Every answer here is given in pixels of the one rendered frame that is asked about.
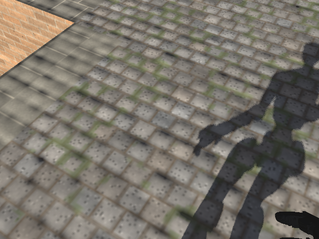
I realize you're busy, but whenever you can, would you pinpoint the robot right hand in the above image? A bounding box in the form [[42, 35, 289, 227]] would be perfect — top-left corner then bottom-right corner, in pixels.
[[275, 211, 319, 239]]

